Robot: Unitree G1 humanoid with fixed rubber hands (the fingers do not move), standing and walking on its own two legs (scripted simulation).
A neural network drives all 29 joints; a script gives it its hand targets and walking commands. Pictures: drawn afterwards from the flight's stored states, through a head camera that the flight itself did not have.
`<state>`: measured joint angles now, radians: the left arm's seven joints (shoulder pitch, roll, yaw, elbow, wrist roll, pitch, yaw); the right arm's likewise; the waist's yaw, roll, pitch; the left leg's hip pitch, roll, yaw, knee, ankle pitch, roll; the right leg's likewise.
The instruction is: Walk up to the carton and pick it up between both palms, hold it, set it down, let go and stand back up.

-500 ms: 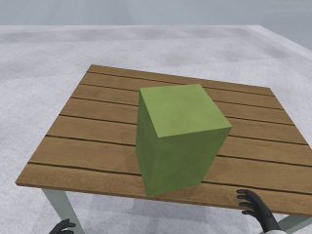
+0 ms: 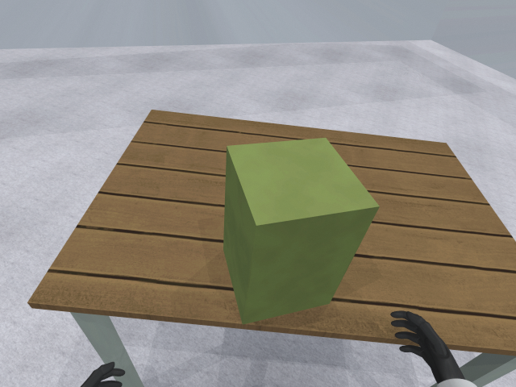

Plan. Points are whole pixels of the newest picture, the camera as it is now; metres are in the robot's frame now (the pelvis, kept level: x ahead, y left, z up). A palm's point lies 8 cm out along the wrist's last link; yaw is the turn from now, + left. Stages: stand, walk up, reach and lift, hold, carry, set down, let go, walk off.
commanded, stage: stand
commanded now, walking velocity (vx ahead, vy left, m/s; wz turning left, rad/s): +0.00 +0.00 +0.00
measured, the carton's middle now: (283, 232) +0.38 -0.01 +0.07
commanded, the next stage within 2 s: none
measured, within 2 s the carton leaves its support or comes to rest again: neither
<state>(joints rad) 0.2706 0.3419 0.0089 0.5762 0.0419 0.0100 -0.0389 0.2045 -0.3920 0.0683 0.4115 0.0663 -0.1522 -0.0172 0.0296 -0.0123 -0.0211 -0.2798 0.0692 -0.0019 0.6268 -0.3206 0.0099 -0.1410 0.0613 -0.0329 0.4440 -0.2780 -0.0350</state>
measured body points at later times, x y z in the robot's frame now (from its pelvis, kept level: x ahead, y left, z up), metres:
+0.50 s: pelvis +0.00 -0.01 +0.00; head -0.02 +0.02 +0.45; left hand +0.13 +0.27 -0.09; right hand +0.22 -0.25 +0.01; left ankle +0.01 +0.11 -0.73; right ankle -0.02 -0.12 -0.73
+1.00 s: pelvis +0.00 -0.01 +0.00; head -0.02 +0.01 +0.45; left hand +0.13 +0.27 -0.09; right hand +0.22 -0.25 +0.01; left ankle +0.01 +0.11 -0.73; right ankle -0.02 -0.12 -0.73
